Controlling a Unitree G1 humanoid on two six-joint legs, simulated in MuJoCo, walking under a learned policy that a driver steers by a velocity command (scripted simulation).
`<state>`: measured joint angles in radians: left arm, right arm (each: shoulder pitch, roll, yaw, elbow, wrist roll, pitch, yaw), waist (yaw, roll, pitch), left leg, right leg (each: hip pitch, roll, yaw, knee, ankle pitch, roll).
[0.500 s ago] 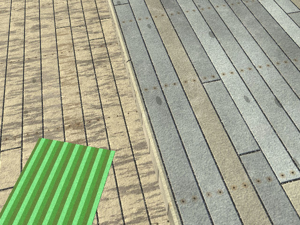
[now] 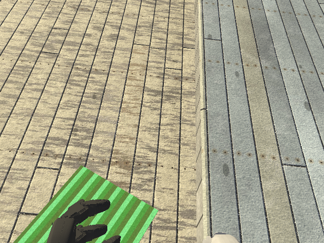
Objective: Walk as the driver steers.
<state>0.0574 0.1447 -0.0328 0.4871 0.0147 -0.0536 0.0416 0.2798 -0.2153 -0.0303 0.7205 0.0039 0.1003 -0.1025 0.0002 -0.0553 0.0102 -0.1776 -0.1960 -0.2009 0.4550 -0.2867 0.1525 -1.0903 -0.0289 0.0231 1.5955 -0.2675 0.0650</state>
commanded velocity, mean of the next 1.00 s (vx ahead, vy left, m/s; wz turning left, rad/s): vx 0.04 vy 0.00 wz -0.15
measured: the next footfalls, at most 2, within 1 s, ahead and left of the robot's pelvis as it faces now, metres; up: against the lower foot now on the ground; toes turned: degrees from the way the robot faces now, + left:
right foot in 0.10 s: +0.19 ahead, -0.15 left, +0.14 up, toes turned +5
left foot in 0.48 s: +0.24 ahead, +0.21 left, +0.00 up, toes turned +0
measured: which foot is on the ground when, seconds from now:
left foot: down 0.00-0.18, up 0.20-0.46, down 0.48-0.92, up 0.94-1.00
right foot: up 0.00-0.08, down 0.10-0.46, up 0.48-0.90, down 0.92-1.00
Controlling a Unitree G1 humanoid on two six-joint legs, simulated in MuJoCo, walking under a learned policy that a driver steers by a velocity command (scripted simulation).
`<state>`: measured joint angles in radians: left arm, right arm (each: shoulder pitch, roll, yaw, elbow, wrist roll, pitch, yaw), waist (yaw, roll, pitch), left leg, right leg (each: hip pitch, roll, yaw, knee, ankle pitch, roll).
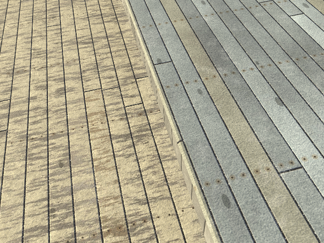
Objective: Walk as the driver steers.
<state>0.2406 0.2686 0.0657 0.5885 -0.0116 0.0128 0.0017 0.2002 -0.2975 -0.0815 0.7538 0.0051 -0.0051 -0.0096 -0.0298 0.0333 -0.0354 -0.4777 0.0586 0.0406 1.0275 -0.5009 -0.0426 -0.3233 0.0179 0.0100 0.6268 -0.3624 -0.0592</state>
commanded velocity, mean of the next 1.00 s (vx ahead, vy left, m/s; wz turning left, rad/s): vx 0.44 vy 0.00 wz -0.21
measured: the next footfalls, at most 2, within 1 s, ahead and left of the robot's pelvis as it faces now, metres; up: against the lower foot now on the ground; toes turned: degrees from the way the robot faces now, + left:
left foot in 0.32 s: +0.26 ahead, +0.10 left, +0.00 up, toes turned -12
right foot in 0.90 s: +0.52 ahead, -0.25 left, +0.15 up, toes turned -17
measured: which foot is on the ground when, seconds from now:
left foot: up 0.00-0.30, down 0.32-0.90, up 0.92-1.00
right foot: down 0.00-0.34, up 0.36-0.88, down 0.90-1.00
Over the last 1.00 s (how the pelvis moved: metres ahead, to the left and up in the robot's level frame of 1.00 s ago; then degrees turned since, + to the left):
0.20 0.07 -0.01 -16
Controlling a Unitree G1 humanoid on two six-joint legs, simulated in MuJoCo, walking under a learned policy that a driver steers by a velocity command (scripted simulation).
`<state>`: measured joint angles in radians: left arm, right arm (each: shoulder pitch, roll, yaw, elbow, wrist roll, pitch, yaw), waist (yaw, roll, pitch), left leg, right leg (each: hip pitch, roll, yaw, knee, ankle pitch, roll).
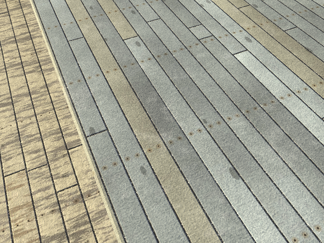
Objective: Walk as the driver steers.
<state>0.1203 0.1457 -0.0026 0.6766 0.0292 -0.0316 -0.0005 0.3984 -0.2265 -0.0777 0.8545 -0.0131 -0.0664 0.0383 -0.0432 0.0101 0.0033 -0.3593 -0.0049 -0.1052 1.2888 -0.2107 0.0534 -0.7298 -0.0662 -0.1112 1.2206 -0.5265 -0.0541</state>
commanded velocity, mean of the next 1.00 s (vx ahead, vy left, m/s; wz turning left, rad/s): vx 0.19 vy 0.00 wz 0.56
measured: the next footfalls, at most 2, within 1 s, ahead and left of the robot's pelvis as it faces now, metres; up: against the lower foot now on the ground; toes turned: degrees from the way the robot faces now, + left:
left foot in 0.38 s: +0.39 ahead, +0.07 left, +0.00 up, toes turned +14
right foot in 0.82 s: +0.49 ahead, -0.14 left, +0.00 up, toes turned +34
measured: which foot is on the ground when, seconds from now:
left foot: up 0.00-0.36, down 0.38-0.82, up 0.84-1.00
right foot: down 0.00-0.38, up 0.40-0.80, down 0.82-1.00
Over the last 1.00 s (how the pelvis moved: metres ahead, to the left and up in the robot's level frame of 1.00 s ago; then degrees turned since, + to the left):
0.44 -0.13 0.06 -10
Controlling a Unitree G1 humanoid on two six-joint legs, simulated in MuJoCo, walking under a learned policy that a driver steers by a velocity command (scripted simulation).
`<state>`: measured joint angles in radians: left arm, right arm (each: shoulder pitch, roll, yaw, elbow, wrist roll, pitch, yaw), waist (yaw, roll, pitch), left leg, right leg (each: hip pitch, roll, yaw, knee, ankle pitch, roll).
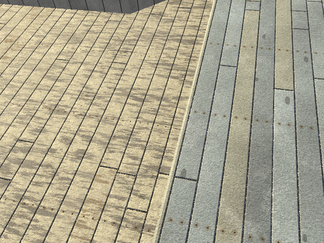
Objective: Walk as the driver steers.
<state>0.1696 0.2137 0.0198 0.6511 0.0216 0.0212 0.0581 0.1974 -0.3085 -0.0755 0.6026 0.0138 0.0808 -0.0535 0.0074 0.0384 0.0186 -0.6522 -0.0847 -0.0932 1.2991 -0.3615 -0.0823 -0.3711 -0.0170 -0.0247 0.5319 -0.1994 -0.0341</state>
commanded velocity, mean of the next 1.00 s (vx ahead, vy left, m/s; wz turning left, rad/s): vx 0.12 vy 0.00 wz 0.45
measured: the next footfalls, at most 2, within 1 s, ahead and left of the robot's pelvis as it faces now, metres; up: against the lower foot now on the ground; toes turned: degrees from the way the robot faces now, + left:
left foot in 0.32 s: -0.05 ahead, +0.13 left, +0.00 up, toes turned +14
right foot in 0.86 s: +0.15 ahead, -0.06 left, +0.00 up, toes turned +22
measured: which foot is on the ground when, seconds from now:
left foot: up 0.00-0.30, down 0.32-0.88, up 0.90-1.00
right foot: down 0.00-0.34, up 0.36-0.84, down 0.86-1.00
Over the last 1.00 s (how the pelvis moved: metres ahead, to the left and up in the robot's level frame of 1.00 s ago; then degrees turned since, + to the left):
0.36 -0.11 0.10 36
